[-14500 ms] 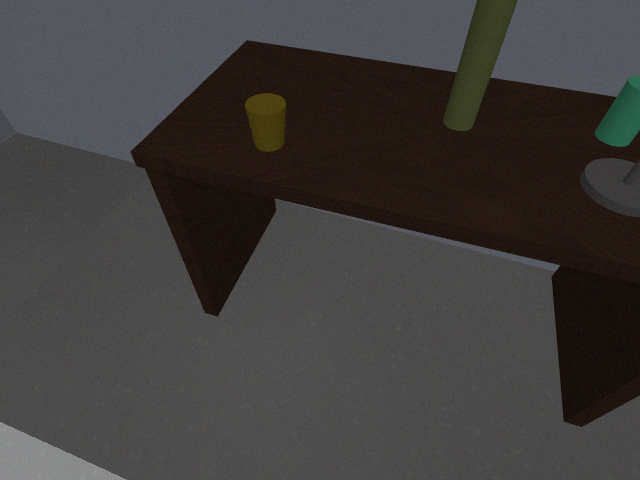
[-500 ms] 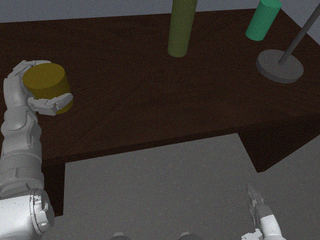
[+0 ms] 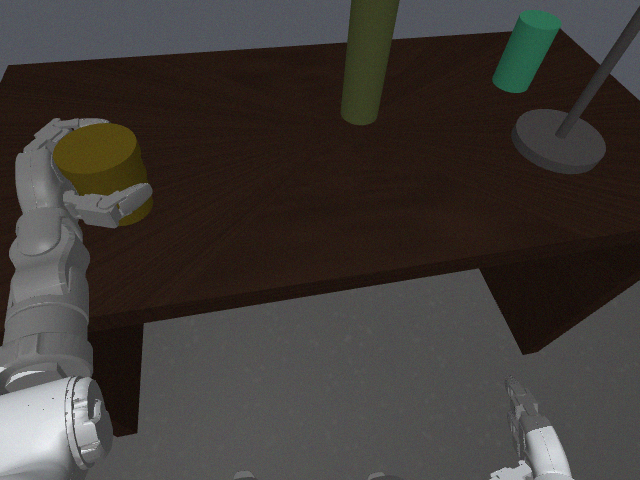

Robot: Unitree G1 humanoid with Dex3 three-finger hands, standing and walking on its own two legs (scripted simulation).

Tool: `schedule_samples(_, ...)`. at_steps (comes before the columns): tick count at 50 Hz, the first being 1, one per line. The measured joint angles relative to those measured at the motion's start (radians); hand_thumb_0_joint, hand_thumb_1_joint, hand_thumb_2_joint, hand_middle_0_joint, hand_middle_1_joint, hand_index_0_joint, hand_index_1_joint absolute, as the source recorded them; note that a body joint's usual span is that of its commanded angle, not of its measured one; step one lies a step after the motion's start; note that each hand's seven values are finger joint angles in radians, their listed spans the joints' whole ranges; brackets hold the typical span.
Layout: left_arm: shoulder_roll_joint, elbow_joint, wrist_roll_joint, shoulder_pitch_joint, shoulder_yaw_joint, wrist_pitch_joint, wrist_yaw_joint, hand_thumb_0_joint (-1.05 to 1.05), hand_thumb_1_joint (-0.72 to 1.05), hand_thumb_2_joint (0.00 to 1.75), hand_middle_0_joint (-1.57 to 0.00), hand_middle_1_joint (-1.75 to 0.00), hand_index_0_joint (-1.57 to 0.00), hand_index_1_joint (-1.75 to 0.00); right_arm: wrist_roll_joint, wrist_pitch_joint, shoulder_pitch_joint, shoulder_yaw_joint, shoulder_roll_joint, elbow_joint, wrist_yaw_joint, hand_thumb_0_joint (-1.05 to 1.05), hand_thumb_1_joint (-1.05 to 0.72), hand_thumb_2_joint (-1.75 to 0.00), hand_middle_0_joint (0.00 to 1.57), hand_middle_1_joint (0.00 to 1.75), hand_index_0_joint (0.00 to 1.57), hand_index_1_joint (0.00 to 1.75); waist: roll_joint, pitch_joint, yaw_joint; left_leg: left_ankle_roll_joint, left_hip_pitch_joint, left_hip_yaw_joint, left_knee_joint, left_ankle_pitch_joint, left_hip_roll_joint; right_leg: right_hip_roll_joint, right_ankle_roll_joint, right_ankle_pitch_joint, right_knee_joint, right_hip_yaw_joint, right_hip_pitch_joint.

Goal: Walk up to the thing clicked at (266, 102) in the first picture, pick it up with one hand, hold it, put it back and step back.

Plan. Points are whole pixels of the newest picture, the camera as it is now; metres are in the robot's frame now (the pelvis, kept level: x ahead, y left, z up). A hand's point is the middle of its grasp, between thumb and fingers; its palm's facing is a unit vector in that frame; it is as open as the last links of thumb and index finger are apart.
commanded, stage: lift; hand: left
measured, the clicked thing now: (112, 179) +0.47 +0.22 +0.12
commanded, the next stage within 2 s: hold in 1.30 s
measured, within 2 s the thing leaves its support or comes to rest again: neither
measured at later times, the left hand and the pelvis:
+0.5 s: hand (90, 154) +0.42 +0.20 +0.20, palm faces +0.23 -0.97 -0.01, open 11.2 cm; pelvis +0.01 +0.00 +0.01, yaw +1 degrees
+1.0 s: hand (77, 158) +0.36 +0.17 +0.25, palm faces +0.23 -0.97 -0.01, open 11.2 cm; pelvis -0.01 -0.02 +0.02, yaw +2 degrees
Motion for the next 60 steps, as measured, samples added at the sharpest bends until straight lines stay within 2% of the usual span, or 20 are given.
schedule_samples(11,-0.056,-0.143,-0.013,0.078,-0.048,0.056,0.024,-0.01,-0.51,1.04,-0.73,-1.0,-0.64,-1.0,0.013,-0.033,0.016,-0.011,-0.001,0.024,-0.024,-0.01,0.53,-0.05,0.05,0.05,0.06,0.05,-0.002,-0.02,0.026,-0.001,0.072,0.002,-0.035,0.0,-0.002,-0.003,0.0,0.004,-0.041,0.0,0.074)
schedule_samples(22,-0.108,-0.374,-0.035,0.161,-0.078,0.212,0.041,-0.01,-0.52,1.05,-0.73,-1.01,-0.65,-1.01,0.026,-0.069,0.031,-0.013,0.004,0.049,-0.031,-0.01,0.53,-0.05,0.05,0.05,0.06,0.05,0.024,-0.018,0.061,-0.004,0.178,0.002,-0.081,0.007,-0.009,-0.012,-0.003,0.006,-0.079,-0.004,0.178)
schedule_samples(28,-0.137,-0.493,-0.048,0.192,-0.08,0.331,0.048,-0.01,-0.52,1.05,-0.73,-1.01,-0.65,-1.01,0.032,-0.082,0.033,-0.009,0.003,0.073,-0.027,-0.01,0.54,-0.05,0.05,0.05,0.06,0.05,0.031,-0.003,0.079,-0.008,0.223,-0.002,-0.114,0.027,-0.015,-0.017,-0.008,0.014,-0.096,-0.009,0.218)
schedule_samples(32,-0.151,-0.574,-0.045,0.222,-0.084,0.407,0.053,-0.01,-0.52,1.05,-0.73,-1.02,-0.64,-1.01,0.033,-0.094,0.029,-0.012,0.0,0.089,-0.027,-0.01,0.54,-0.05,0.05,0.05,0.06,0.05,0.034,0.009,0.084,-0.011,0.25,-0.004,-0.135,0.041,-0.018,-0.021,-0.011,0.02,-0.104,-0.012,0.24)
schedule_samples(38,-0.167,-0.686,-0.054,0.257,-0.087,0.488,0.058,-0.01,-0.52,1.05,-0.73,-1.02,-0.64,-1.01,0.033,-0.119,0.017,-0.021,-0.008,0.118,-0.042,-0.01,0.53,-0.05,0.05,0.05,0.06,0.05,0.034,0.015,0.088,-0.016,0.283,-0.011,-0.162,0.059,-0.023,-0.024,-0.016,0.027,-0.115,-0.02,0.269)
schedule_samples(49,-0.159,-0.758,-0.074,0.245,-0.079,0.612,0.053,-0.01,-0.52,1.05,-0.73,-1.02,-0.64,-1.01,0.035,-0.162,-0.012,-0.035,-0.015,0.199,-0.051,-0.01,0.53,-0.05,0.05,0.05,0.06,0.05,0.042,0.015,0.095,-0.02,0.323,-0.016,-0.196,0.084,-0.027,-0.029,-0.02,0.04,-0.132,-0.026,0.304)
schedule_samples(54,-0.162,-0.784,-0.089,0.252,-0.075,0.65,0.042,-0.01,-0.52,1.05,-0.73,-1.02,-0.64,-1.01,0.037,-0.18,-0.015,-0.037,-0.017,0.224,-0.052,-0.01,0.53,-0.05,0.05,0.05,0.06,0.05,0.045,0.018,0.099,-0.019,0.33,-0.014,-0.209,0.092,-0.029,-0.031,-0.02,0.045,-0.139,-0.025,0.308)
schedule_samples(60,-0.166,-0.831,-0.091,0.263,-0.072,0.68,0.055,-0.01,-0.52,1.06,-0.73,-1.02,-0.64,-1.01,0.038,-0.197,-0.021,-0.038,-0.019,0.248,-0.062,-0.01,0.53,-0.05,0.05,0.05,0.06,0.05,0.043,0.021,0.101,-0.017,0.335,-0.012,-0.213,0.093,-0.031,-0.033,-0.018,0.047,-0.144,-0.023,0.313)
